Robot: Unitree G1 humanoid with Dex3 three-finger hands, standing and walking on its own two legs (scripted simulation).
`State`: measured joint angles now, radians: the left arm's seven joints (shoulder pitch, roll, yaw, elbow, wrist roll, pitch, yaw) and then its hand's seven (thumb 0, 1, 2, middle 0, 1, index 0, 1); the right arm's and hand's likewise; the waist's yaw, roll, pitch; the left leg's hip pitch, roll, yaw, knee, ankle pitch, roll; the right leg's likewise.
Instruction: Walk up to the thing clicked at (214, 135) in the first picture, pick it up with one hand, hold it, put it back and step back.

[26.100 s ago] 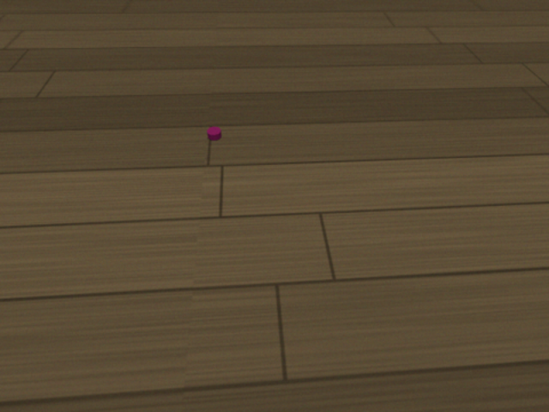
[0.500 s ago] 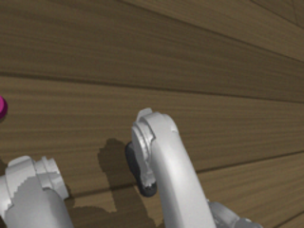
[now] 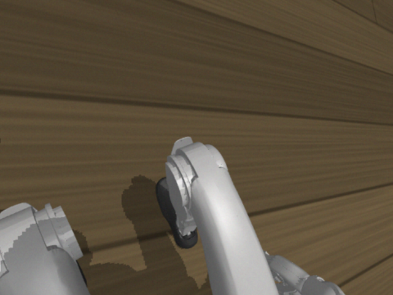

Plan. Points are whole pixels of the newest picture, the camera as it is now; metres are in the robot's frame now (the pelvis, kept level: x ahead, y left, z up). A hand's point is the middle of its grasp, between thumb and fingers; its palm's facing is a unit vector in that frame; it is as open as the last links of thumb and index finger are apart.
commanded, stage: open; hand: left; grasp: from above
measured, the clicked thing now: out of the picture +0.46 +0.23 -0.28
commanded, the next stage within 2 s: withdraw in 0.80 s
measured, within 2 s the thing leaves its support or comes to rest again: neither
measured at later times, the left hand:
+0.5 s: hand out of the picture +0.45 +0.25 -0.26, palm faces -0.45 -0.14 -0.88, open 12.7 cm
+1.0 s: hand out of the picture +0.45 +0.25 -0.26, palm faces -0.44 -0.12 -0.89, open 13.1 cm
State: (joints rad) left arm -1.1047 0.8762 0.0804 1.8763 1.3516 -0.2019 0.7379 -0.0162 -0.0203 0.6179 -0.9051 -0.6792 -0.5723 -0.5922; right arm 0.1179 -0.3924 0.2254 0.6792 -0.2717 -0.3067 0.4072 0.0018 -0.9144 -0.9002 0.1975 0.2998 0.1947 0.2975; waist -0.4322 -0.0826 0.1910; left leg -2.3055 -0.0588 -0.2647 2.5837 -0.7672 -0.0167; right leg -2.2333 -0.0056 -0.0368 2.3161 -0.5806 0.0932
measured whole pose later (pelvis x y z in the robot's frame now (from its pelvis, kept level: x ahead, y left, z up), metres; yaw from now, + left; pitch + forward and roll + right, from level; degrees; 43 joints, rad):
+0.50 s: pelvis +0.00 +0.00 +0.01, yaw -1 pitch +28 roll -17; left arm -1.10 0.91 0.09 1.82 1.31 -0.18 0.72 0.00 -0.30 0.88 -0.33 -0.81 -0.28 -0.84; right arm 0.14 -0.39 0.24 0.67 -0.27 -0.32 0.40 0.00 -0.91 -0.90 0.20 0.30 0.19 0.30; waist -0.44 -0.09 0.21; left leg -2.30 -0.06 -0.27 2.56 -0.77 -0.02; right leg -2.23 -0.01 -0.05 2.29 -0.58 0.09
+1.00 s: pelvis +0.00 +0.00 +0.01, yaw -1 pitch +27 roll -17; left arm -1.08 0.91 0.07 1.80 1.34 -0.22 0.74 -0.01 -0.34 0.90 -0.19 -0.94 -0.19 -0.94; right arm 0.14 -0.38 0.25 0.66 -0.27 -0.31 0.39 0.00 -0.91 -0.89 0.20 0.30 0.19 0.30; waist -0.44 -0.10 0.21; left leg -2.29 -0.06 -0.28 2.55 -0.76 -0.02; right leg -2.21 -0.01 -0.06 2.28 -0.57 0.09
